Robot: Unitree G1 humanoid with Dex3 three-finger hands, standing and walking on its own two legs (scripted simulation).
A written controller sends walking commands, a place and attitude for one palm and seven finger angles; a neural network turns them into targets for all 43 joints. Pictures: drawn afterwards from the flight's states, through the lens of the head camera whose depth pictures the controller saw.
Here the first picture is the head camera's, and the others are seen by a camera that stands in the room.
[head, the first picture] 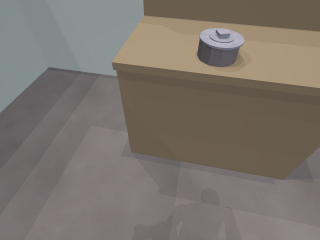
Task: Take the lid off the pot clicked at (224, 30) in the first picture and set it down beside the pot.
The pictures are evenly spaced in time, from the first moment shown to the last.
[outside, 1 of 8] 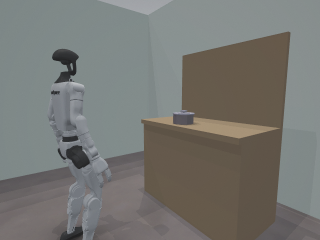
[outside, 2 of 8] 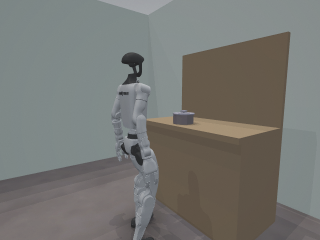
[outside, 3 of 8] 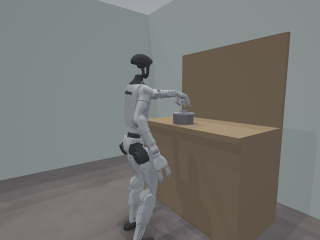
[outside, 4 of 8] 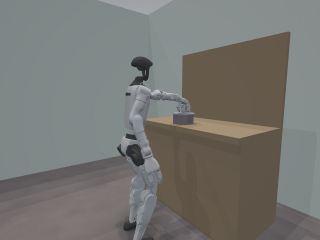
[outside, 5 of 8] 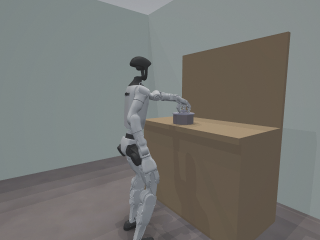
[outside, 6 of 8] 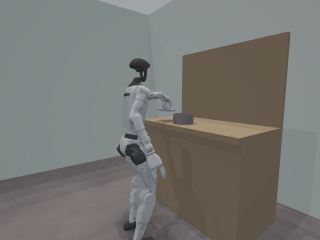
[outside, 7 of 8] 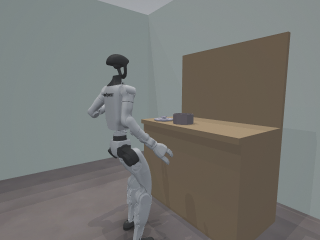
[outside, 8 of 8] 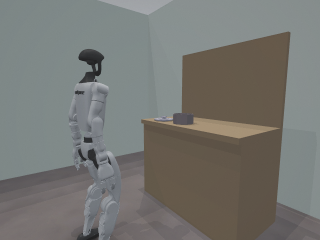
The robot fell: no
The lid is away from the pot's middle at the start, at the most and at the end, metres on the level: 0.00 0.25 0.25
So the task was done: yes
